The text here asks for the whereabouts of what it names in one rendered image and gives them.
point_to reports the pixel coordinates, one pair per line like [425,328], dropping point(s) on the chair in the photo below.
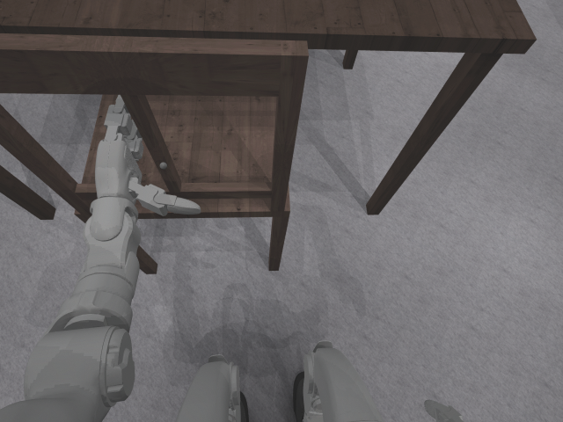
[221,113]

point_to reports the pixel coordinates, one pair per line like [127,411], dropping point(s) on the right robot hand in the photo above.
[442,413]

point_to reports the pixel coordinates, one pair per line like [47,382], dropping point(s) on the table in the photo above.
[483,30]

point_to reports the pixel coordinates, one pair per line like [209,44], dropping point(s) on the right robot shin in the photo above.
[312,406]

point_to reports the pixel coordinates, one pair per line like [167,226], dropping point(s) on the robot left upper arm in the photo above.
[76,376]

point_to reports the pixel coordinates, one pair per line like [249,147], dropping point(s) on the left robot thigh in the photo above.
[214,389]

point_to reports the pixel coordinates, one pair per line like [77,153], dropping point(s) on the left robot hand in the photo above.
[116,163]

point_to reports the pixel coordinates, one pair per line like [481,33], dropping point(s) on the robot left forearm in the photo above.
[106,285]

